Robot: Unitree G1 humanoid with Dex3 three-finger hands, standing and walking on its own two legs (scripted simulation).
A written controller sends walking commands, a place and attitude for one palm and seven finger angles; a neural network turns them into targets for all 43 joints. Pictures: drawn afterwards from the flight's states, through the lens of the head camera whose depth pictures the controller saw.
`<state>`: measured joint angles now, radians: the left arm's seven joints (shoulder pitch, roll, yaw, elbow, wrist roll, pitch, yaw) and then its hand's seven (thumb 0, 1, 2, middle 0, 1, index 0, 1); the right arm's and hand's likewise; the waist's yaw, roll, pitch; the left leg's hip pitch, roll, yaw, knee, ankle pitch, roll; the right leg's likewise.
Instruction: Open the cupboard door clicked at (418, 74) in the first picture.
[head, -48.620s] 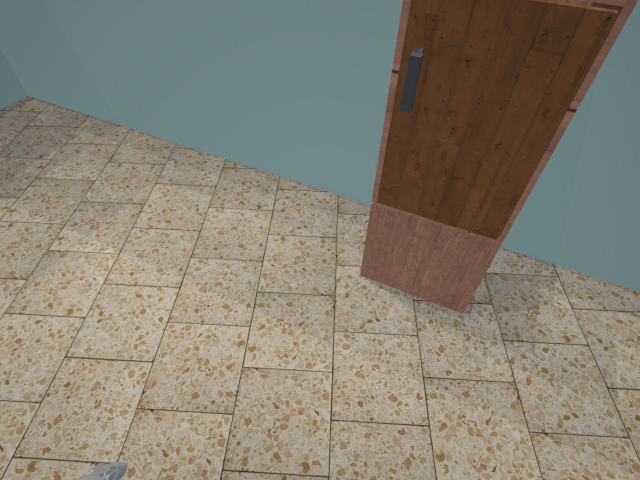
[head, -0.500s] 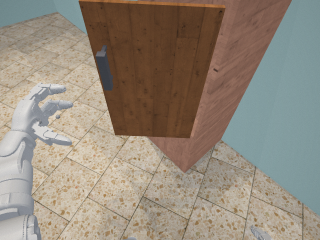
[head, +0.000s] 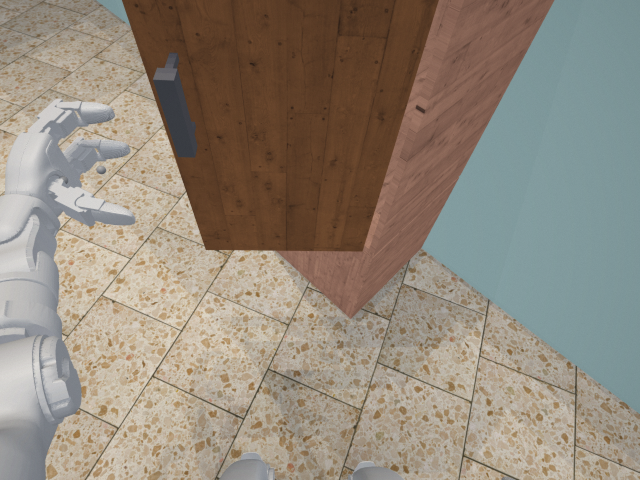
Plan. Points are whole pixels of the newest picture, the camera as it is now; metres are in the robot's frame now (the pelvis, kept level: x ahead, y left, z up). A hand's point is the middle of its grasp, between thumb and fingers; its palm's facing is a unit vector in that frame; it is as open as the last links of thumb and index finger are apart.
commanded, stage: move the hooked fingers beside the handle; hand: left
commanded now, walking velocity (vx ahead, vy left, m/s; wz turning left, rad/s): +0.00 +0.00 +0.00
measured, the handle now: (180, 106) +0.58 +0.19 +0.11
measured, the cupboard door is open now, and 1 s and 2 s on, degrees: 46 46 46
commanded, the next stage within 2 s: slide the fingers in behind the handle in 1.32 s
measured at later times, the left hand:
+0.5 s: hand (131, 125) +0.54 +0.24 +0.11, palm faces +0.00 -1.00 +0.00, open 14.0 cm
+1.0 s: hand (123, 130) +0.53 +0.25 +0.11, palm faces +0.02 -1.00 -0.01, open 14.0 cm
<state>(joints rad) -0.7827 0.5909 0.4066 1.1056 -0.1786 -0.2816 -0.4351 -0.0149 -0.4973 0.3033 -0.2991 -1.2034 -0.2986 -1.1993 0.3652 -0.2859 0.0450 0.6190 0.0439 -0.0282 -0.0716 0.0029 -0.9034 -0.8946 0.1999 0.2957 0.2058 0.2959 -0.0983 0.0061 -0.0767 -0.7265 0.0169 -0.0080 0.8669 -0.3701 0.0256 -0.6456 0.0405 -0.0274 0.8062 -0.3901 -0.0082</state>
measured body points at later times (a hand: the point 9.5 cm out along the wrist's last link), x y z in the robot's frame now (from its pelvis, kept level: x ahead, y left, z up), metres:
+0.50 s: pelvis +0.01 +0.01 -0.01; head +0.13 +0.03 +0.42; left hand +0.53 +0.30 +0.11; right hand -0.03 -0.26 -0.11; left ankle +0.03 +0.10 -0.70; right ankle +0.00 -0.12 -0.70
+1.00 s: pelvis +0.02 +0.01 -0.01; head +0.13 +0.03 +0.43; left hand +0.52 +0.31 +0.11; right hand +0.01 -0.26 -0.11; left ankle +0.03 +0.10 -0.70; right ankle +0.00 -0.12 -0.70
